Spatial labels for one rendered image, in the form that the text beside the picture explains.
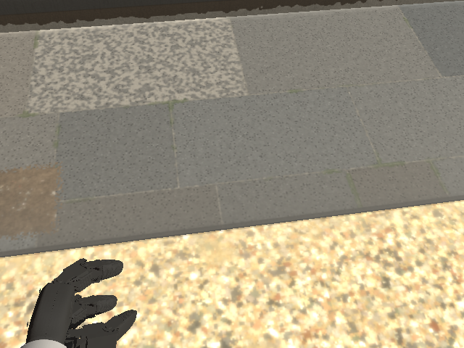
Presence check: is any robot left hand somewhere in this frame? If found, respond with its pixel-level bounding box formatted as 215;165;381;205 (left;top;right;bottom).
26;258;137;348

